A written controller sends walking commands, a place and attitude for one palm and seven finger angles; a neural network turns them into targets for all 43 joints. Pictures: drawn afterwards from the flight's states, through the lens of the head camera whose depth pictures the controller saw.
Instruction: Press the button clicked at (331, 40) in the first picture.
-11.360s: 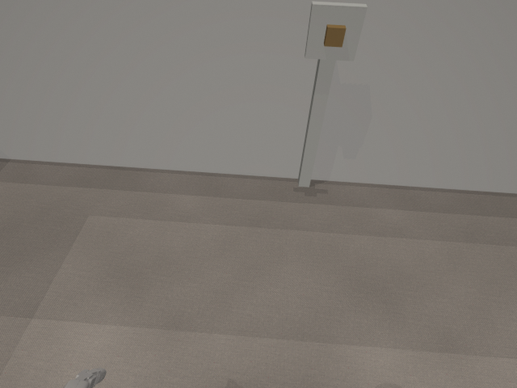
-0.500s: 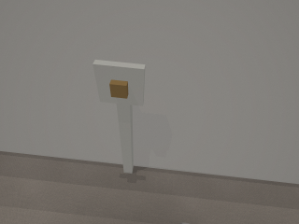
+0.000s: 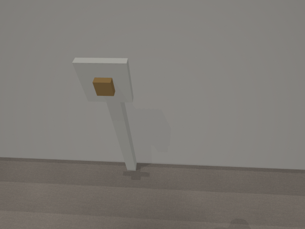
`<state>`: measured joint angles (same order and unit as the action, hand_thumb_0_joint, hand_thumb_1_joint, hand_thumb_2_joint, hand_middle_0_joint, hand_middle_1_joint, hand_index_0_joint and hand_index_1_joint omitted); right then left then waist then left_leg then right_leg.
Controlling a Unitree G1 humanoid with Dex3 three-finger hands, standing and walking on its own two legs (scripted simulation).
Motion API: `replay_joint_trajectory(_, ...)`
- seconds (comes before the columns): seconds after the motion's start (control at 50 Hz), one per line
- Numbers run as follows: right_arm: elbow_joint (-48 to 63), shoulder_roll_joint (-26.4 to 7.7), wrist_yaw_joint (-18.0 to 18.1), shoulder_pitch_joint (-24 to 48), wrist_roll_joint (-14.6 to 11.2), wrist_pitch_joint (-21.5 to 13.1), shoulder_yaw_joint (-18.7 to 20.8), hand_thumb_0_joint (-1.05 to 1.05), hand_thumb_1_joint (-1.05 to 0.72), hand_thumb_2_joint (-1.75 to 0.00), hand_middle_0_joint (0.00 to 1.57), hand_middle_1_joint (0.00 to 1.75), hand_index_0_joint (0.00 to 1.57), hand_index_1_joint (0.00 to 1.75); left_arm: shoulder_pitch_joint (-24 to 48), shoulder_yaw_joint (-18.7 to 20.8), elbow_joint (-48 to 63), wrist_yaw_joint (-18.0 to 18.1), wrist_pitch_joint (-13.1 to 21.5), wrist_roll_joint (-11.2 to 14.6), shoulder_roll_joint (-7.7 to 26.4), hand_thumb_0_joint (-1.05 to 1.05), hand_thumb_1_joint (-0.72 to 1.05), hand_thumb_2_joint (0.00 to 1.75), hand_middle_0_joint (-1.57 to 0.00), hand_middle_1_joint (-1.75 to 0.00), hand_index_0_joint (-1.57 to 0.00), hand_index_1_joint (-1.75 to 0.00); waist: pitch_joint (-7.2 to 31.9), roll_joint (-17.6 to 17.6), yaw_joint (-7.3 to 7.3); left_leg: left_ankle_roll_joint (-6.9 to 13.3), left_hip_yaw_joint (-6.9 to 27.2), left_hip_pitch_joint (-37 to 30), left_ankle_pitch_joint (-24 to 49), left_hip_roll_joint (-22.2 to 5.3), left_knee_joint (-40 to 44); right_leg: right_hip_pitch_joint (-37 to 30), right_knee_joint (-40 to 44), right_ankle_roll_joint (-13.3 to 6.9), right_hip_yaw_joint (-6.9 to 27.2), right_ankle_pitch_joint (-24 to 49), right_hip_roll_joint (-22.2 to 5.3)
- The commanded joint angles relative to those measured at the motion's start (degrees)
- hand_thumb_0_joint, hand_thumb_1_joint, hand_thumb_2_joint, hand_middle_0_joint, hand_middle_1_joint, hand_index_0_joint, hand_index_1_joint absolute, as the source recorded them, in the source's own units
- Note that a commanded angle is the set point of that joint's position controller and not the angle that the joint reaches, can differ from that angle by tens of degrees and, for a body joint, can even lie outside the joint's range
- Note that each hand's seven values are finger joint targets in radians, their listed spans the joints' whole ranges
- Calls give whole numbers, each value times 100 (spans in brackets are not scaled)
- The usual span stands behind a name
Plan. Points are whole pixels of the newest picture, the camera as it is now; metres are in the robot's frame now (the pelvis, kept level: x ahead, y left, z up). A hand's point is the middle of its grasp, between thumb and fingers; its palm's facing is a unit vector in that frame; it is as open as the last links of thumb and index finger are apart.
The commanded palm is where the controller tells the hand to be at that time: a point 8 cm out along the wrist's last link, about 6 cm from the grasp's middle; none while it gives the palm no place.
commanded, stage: come to a stop and stand still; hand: left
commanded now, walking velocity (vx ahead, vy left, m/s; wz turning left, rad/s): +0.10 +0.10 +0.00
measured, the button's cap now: (104, 86) +0.56 +0.19 +0.04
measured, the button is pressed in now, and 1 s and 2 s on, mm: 0 0 0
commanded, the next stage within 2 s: look again from close up in 0.74 s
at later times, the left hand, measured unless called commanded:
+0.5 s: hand out of the picture -0.01 +0.21 -0.18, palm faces +0.04 -0.98 -0.19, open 7.4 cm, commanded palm none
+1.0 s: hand out of the picture +0.01 +0.20 -0.17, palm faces +0.02 -0.99 -0.16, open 7.4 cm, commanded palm none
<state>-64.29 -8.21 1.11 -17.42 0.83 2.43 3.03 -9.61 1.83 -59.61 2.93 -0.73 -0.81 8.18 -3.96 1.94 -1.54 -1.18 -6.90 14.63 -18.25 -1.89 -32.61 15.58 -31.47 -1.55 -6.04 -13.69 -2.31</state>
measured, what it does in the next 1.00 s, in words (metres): stands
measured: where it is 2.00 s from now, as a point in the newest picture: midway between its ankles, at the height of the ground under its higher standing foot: outside the picture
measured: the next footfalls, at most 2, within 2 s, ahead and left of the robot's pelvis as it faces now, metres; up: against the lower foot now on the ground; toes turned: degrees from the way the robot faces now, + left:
none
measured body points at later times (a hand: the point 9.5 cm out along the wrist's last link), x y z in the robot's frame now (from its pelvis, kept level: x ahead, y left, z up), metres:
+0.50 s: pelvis +0.01 +0.05 +0.00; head -0.01 +0.05 +0.45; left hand -0.01 +0.27 -0.16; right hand +0.02 -0.18 -0.15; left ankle +0.02 +0.11 -0.73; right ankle +0.04 -0.10 -0.73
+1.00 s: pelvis +0.02 +0.04 +0.01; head +0.02 +0.05 +0.46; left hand +0.01 +0.25 -0.16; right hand +0.01 -0.18 -0.15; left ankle +0.02 +0.11 -0.73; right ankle +0.04 -0.11 -0.73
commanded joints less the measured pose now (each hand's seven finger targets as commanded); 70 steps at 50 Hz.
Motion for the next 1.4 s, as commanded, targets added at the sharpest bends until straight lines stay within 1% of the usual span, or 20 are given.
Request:
replay_joint_trajectory(0.0,101,-238,-26,-672,6,-92,28,0,-90,-90,20,30,20,30,-48,193,264,-9,19,-8,873,0,90,90,-20,-30,-20,-30,184,-640,47,71,416,-552,164,-208,487,642,1380,-321,1259,-1002,-1043)
replay_joint_trajectory(0.08,188,-375,-33,-528,58,-107,7,0,-90,-90,20,30,20,30,-186,166,203,-49,-68,-54,708,0,90,90,-20,-30,-20,-30,-432,-137,108,244,813,81,-993,-404,1276,874,1302,-61,951,-1888,-576)
replay_joint_trajectory(0.12,219,-469,-16,-431,58,-163,-5,0,-90,-90,20,30,20,30,-397,126,120,-78,-55,-56,565,0,90,90,-20,-30,-20,-30,-454,244,193,358,1159,449,-1474,-637,1847,438,970,65,629,-1374,-308)
replay_joint_trajectory(0.16,267,-530,4,-255,32,-238,-25,0,-90,-90,20,30,20,30,-671,50,-19,-96,-8,-54,419,0,90,90,-20,-30,-20,-30,-254,374,285,425,1303,542,-1330,-785,2107,-97,676,108,412,-454,-233)
replay_joint_trajectory(0.18,272,-546,13,-227,17,-275,-41,0,-90,-90,20,30,20,30,-765,16,-76,-98,25,-44,366,0,90,90,-20,-30,-20,-30,-140,268,301,418,1273,431,-1009,-785,2082,-252,678,103,391,-97,-255)
replay_joint_trajectory(0.2,830,-824,-10,680,-6,-354,-98,0,-90,-90,20,30,20,30,-1639,-89,-392,139,163,-18,628,0,90,90,-20,-30,-20,-30,-253,169,673,127,302,647,-105,-559,236,-307,793,-91,812,700,-630)
replay_joint_trajectory(0.22,964,-574,-73,414,-1,-368,-179,0,-90,-90,20,30,20,30,-1408,-79,-275,69,298,-60,877,0,90,90,-20,-30,-20,-30,159,-428,347,24,334,485,-115,-201,69,-223,1194,-260,1449,1030,-1158)
replay_joint_trajectory(0.24,809,-300,-66,-242,43,-315,-190,0,-90,-90,20,30,20,30,-978,-38,-51,31,324,-72,1053,0,90,90,-20,-30,-20,-30,658,-623,29,59,429,-27,-377,-60,161,-173,1281,-410,1568,100,-1433)
replay_joint_trajectory(0.26,747,-377,-81,-423,39,-282,-192,0,-90,-90,20,30,20,30,-676,-16,114,19,296,-59,1070,0,90,90,-20,-30,-20,-30,719,-636,-56,64,424,-341,-167,-61,391,128,1316,-436,1340,-769,-1229)
replay_joint_trajectory(0.3,686,-494,-91,-536,36,-311,-164,0,-90,-90,20,30,20,30,-584,-53,187,9,242,-30,877,0,90,90,-20,-30,-20,-30,497,-334,-127,131,595,-455,180,-234,639,549,1011,-207,917,-1032,-765)
replay_joint_trajectory(0.34,753,-641,-70,-402,45,-356,-179,0,-90,-90,20,30,20,30,-778,-100,136,-13,179,-38,624,0,90,90,-20,-30,-20,-30,131,275,16,289,1105,207,44,-644,1240,271,541,-17,461,-575,-354)
replay_joint_trajectory(0.38,880,-742,-39,-133,32,-352,-166,0,-90,-90,20,30,20,30,-1085,-156,56,-41,145,-55,439,0,90,90,-20,-30,-20,-30,-199,179,171,407,1376,870,-872,-744,1791,-139,346,34,286,-238,-224)
replay_joint_trajectory(0.42,885,-767,-28,-77,29,-366,-170,0,-90,-90,20,30,20,30,-1215,-175,4,-59,135,-78,406,0,90,90,-20,-30,-20,-30,-325,-33,209,424,1390,972,-997,-708,1896,-203,354,33,294,-74,-236)
replay_joint_trajectory(0.6,693,-746,15,-263,8,-463,-210,0,-90,-90,20,30,20,30,-1331,-178,-25,-53,187,-51,392,0,90,90,-20,-30,-20,-30,65,-216,148,356,1155,93,349,-628,1769,-218,611,57,421,436,-390)
replay_joint_trajectory(0.74,557,-703,19,-222,-6,-464,-228,0,-90,-90,20,30,20,30,-1312,-174,-61,-53,173,-54,411,0,90,90,-20,-30,-20,-30,-6,-173,165,354,1033,110,401,-581,1749,-347,756,86,452,539,-443)
replay_joint_trajectory(0.86,394,-602,29,-271,-11,-482,-245,0,-90,-90,20,30,20,30,-1323,-163,-120,-38,192,-39,396,0,90,90,-20,-30,-20,-30,144,-100,165,345,869,-105,953,-536,1582,-466,828,84,489,736,-485)
replay_joint_trajectory(0.94,304,-546,26,-299,-20,-467,-260,0,-90,-90,20,30,20,30,-1294,-173,-150,-32,197,-30,387,0,90,90,-20,-30,-20,-30,50,-314,162,344,822,-36,876,-513,1524,-501,897,78,529,730,-501)
replay_joint_trajectory(1.0,236,-491,31,-344,-19,-453,-264,0,-90,-90,20,30,20,30,-1303,-167,-175,-29,192,-26,353,0,90,90,-20,-30,-20,-30,-43,-179,153,327,809,2,728,-510,1577,-470,919,66,535,661,-480)
replay_joint_trajectory(1.22,132,-404,25,-381,-23,-406,-242,0,-90,-90,20,30,20,30,-1413,-167,-204,-20,196,-37,278,0,90,90,-20,-30,-20,-30,-163,-302,160,320,844,102,146,-513,1677,-410,1019,47,565,448,-443)
replay_joint_trajectory(1.38,95,-314,28,-417,-27,-417,-250,0,-90,-90,20,30,20,30,-1486,-158,-206,-18,230,-25,225,0,90,90,-20,-30,-20,-30,-62,-286,157,316,780,20,319,-468,1580,-401,1079,7,632,456,-463)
